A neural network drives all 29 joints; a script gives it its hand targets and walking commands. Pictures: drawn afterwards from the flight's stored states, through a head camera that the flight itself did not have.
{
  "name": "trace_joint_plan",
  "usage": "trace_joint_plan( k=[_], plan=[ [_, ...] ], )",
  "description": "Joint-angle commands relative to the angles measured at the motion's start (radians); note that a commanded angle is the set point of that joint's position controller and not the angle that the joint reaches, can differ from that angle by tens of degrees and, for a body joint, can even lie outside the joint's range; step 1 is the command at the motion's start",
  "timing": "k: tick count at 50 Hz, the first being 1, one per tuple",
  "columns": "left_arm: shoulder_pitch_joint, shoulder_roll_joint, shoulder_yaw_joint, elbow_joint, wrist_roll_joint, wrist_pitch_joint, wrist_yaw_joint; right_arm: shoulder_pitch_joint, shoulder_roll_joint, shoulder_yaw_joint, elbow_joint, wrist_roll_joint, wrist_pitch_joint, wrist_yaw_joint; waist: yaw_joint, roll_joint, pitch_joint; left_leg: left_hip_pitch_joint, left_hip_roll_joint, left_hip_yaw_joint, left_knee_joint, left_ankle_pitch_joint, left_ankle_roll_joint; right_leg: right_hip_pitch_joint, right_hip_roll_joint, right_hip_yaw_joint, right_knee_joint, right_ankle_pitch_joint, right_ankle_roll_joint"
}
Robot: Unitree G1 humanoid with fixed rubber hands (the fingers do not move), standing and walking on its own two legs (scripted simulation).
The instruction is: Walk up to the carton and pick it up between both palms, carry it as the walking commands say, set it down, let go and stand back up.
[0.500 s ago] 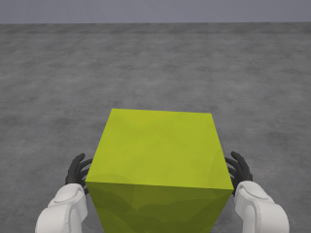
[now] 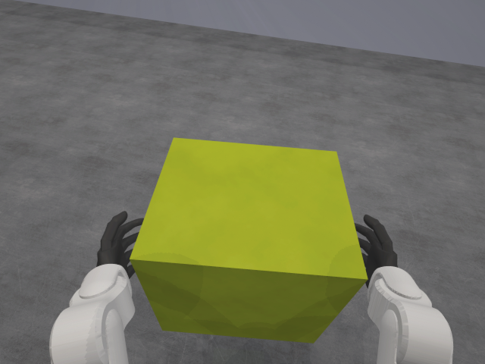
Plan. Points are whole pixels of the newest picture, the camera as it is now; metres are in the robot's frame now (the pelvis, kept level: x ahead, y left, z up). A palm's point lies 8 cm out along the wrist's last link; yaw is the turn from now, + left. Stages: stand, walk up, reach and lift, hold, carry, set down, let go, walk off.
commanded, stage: carry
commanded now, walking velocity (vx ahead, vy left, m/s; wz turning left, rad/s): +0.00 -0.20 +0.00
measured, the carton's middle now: (246, 244) +0.34 +0.02 +0.00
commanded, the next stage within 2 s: none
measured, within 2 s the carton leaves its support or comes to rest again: neither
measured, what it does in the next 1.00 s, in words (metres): steps to the right: right foot, then left foot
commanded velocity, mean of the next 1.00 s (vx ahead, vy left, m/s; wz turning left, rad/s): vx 0.00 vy -0.19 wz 0.00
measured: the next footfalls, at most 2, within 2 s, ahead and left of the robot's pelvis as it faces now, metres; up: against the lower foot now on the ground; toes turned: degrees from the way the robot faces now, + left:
right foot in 0.04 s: +0.09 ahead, -0.18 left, +0.00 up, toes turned -5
left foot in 0.40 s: -0.01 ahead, -0.05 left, +0.00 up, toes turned +11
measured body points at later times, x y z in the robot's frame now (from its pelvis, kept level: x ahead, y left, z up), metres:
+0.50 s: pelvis -0.05 -0.17 +0.00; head -0.08 -0.13 +0.45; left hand +0.17 +0.04 +0.07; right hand +0.21 -0.33 +0.10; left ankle -0.05 -0.06 -0.74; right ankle +0.00 -0.23 -0.69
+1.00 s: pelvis -0.10 -0.37 -0.01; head -0.06 -0.40 +0.44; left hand +0.16 -0.21 +0.07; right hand +0.14 -0.58 +0.04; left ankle -0.12 -0.25 -0.67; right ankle -0.04 -0.44 -0.74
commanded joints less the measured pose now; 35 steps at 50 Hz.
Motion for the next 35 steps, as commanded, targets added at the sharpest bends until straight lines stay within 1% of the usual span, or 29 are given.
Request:
trace_joint_plan(
  k=[1,2,3,4,5,6,7,8,10,11,12,13,14,15,16,17,18,19,20,21,22,23,24,26,28,29,32,34,35],
  plan=[
    [-0.422,-0.806,-0.865,-0.134,-0.421,-0.011,-0.228,-0.382,0.753,0.794,-0.156,0.362,0.006,0.127,-0.036,-0.326,-0.446,-0.222,-0.205,0.110,0.437,-0.422,0.025,0.490,-0.256,0.315,-0.248,0.650,-0.143],
    [-0.368,-0.778,-0.833,-0.113,-0.400,-0.003,-0.230,-0.372,0.753,0.810,-0.114,0.369,0.019,0.129,-0.041,-0.325,-0.399,-0.249,-0.199,0.008,0.593,-0.540,0.049,0.409,-0.286,0.338,-0.218,0.741,-0.199],
    [-0.408,-0.774,-0.829,-0.120,-0.393,-0.002,-0.228,-0.354,0.771,0.796,-0.046,0.363,0.025,0.129,-0.047,-0.210,-0.373,-0.246,-0.174,-0.014,0.653,-0.486,0.053,0.371,-0.266,0.245,-0.216,0.665,-0.190],
    [-0.417,-0.782,-0.825,-0.138,-0.388,0.002,-0.232,-0.380,0.804,0.816,-0.022,0.383,0.029,0.133,-0.046,-0.169,-0.364,-0.270,-0.165,-0.023,0.718,-0.402,0.059,0.375,-0.230,0.210,-0.247,0.538,-0.156],
    [-0.467,-0.803,-0.834,-0.165,-0.404,-0.005,-0.233,-0.354,0.852,0.815,0.012,0.387,0.032,0.138,-0.047,-0.150,-0.366,-0.266,-0.170,-0.023,0.750,-0.327,0.046,0.336,-0.194,0.148,-0.235,0.566,-0.138],
    [-0.481,-0.800,-0.845,-0.197,-0.403,-0.018,-0.236,-0.367,0.840,0.834,-0.033,0.393,0.026,0.140,-0.050,-0.227,-0.346,-0.326,-0.177,0.006,0.717,-0.299,0.054,0.428,-0.176,0.123,-0.207,0.610,-0.133],
    [-0.437,-0.827,-0.830,-0.193,-0.395,-0.031,-0.236,-0.436,0.865,0.882,-0.101,0.439,0.019,0.148,-0.047,-0.300,-0.373,-0.302,-0.173,-0.001,0.706,-0.274,0.071,0.389,-0.158,0.114,-0.229,0.478,-0.155],
    [-0.447,-0.854,-0.823,-0.199,-0.382,-0.043,-0.232,-0.453,0.905,0.905,-0.093,0.463,0.020,0.155,-0.046,-0.280,-0.367,-0.274,-0.163,0.003,0.642,-0.269,0.081,0.357,-0.142,0.112,-0.282,0.266,-0.160],
    [-0.371,-0.875,-0.785,-0.140,-0.355,-0.051,-0.233,-0.456,0.896,0.920,-0.128,0.473,0.011,0.157,-0.046,-0.258,-0.368,-0.222,-0.168,0.022,0.550,-0.244,0.084,0.308,-0.149,0.118,-0.320,0.162,-0.168],
    [-0.400,-0.881,-0.783,-0.142,-0.349,-0.059,-0.236,-0.564,0.893,0.952,-0.205,0.497,-0.005,0.160,-0.040,-0.254,-0.380,-0.187,-0.175,0.035,0.520,-0.251,0.094,0.281,-0.152,0.125,-0.338,0.113,-0.169],
    [-0.367,-0.902,-0.787,-0.094,-0.347,-0.055,-0.239,-0.557,0.869,0.946,-0.217,0.486,-0.009,0.157,-0.040,-0.266,-0.382,-0.160,-0.187,0.045,0.452,-0.235,0.104,0.280,-0.150,0.118,-0.358,0.049,-0.190],
    [-0.341,-0.853,-0.785,-0.106,-0.339,-0.050,-0.233,-0.503,0.833,0.929,-0.203,0.482,-0.005,0.161,-0.039,-0.277,-0.388,-0.100,-0.199,0.052,0.387,-0.241,0.117,0.250,-0.158,0.128,-0.377,-0.006,-0.195],
    [-0.371,-0.841,-0.802,-0.111,-0.347,-0.047,-0.229,-0.433,0.823,0.892,-0.127,0.456,0.003,0.162,-0.044,-0.245,-0.373,-0.073,-0.199,0.046,0.298,-0.239,0.128,0.224,-0.163,0.156,-0.385,-0.010,-0.206],
    [-0.396,-0.846,-0.828,-0.147,-0.359,-0.046,-0.228,-0.426,0.832,0.888,-0.130,0.460,0.002,0.163,-0.044,-0.180,-0.367,-0.044,-0.214,0.067,0.215,-0.188,0.133,0.210,-0.169,0.166,-0.386,0.049,-0.204],
    [-0.383,-0.803,-0.828,-0.131,-0.346,-0.033,-0.222,-0.384,0.790,0.859,-0.089,0.441,0.013,0.164,-0.051,-0.165,-0.362,0.008,-0.214,0.076,0.136,-0.168,0.133,0.173,-0.159,0.157,-0.384,0.047,-0.195],
    [-0.382,-0.755,-0.836,-0.129,-0.338,-0.024,-0.212,-0.286,0.756,0.824,-0.015,0.410,0.028,0.166,-0.068,-0.167,-0.364,0.133,-0.223,0.096,-0.034,-0.136,0.137,0.111,-0.120,0.130,-0.398,-0.029,-0.140],
    [-0.453,-0.742,-0.864,-0.173,-0.341,-0.018,-0.203,-0.270,0.757,0.788,0.019,0.399,0.031,0.173,-0.077,-0.085,-0.322,0.239,-0.205,0.082,-0.204,-0.054,0.142,0.016,-0.084,0.103,-0.412,-0.011,-0.052],
    [-0.460,-0.719,-0.864,-0.165,-0.331,-0.001,-0.194,-0.252,0.741,0.759,0.065,0.385,0.041,0.175,-0.077,0.100,-0.313,0.351,-0.067,-0.123,-0.268,-0.180,0.174,-0.150,-0.024,0.052,-0.259,-0.056,-0.009],
    [-0.462,-0.696,-0.851,-0.140,-0.320,0.017,-0.192,-0.272,0.713,0.736,0.094,0.372,0.044,0.175,-0.079,0.439,-0.280,0.260,0.244,-0.481,-0.340,-0.276,0.263,-0.242,0.028,0.009,0.133,-0.196,0.011],
    [-0.541,-0.648,-0.845,-0.158,-0.327,0.019,-0.190,-0.197,0.715,0.715,0.173,0.352,0.046,0.180,-0.070,0.322,-0.173,0.122,0.292,-0.380,-0.331,-0.103,0.289,-0.227,0.006,0.096,0.329,-0.189,-0.016],
    [-0.541,-0.706,-0.853,-0.153,-0.325,0.023,-0.190,-0.248,0.743,0.721,0.140,0.371,0.040,0.183,-0.071,0.276,-0.179,0.096,0.256,-0.284,-0.313,-0.135,0.293,-0.221,-0.005,0.145,0.416,-0.171,-0.033],
    [-0.632,-0.768,-0.900,-0.188,-0.369,0.017,-0.197,-0.302,0.779,0.705,0.115,0.366,0.028,0.184,-0.072,0.262,-0.155,0.050,0.197,-0.191,-0.281,-0.036,0.278,-0.185,-0.020,0.172,0.418,-0.114,-0.051],
    [-0.651,-0.786,-0.920,-0.169,-0.372,0.018,-0.198,-0.329,0.790,0.698,0.115,0.363,0.019,0.178,-0.054,0.248,-0.197,0.132,0.144,-0.135,-0.254,0.087,0.241,-0.232,-0.003,0.144,0.443,-0.081,-0.047],
    [-0.615,-0.830,-0.920,-0.166,-0.400,0.009,-0.202,-0.380,0.798,0.719,0.001,0.385,0.014,0.181,-0.044,0.133,-0.207,0.180,0.050,-0.019,-0.183,0.228,0.191,-0.242,0.015,0.062,0.303,-0.042,-0.023],
    [-0.591,-0.852,-0.897,-0.106,-0.399,0.013,-0.205,-0.394,0.785,0.714,-0.010,0.362,0.019,0.167,-0.053,0.098,-0.183,0.129,0.035,-0.014,-0.160,0.301,0.184,-0.197,0.044,0.008,0.292,-0.079,-0.010],
    [-0.539,-0.874,-0.888,-0.084,-0.399,0.010,-0.207,-0.425,0.772,0.719,-0.090,0.366,0.012,0.161,-0.056,0.080,-0.228,0.190,0.040,-0.025,-0.138,0.351,0.187,-0.185,0.053,-0.004,0.265,-0.082,0.002],
    [-0.443,-0.811,-0.846,-0.032,-0.400,0.033,-0.208,-0.364,0.696,0.680,-0.073,0.325,0.031,0.132,-0.066,0.134,-0.292,0.137,0.085,-0.042,-0.116,0.483,0.197,-0.037,0.040,-0.060,0.164,-0.075,0.028],
    [-0.494,-0.799,-0.848,-0.085,-0.409,0.028,-0.211,-0.360,0.734,0.701,-0.041,0.335,0.038,0.132,-0.069,0.167,-0.318,0.086,0.112,-0.018,-0.095,0.463,0.194,0.074,0.034,-0.077,0.080,0.002,0.019],
    [-0.441,-0.790,-0.836,-0.058,-0.404,0.034,-0.216,-0.337,0.715,0.703,-0.045,0.319,0.047,0.124,-0.054,0.116,-0.351,0.104,0.081,0.029,-0.025,0.401,0.166,0.126,0.034,-0.082,-0.057,0.079,0.009]
  ],
)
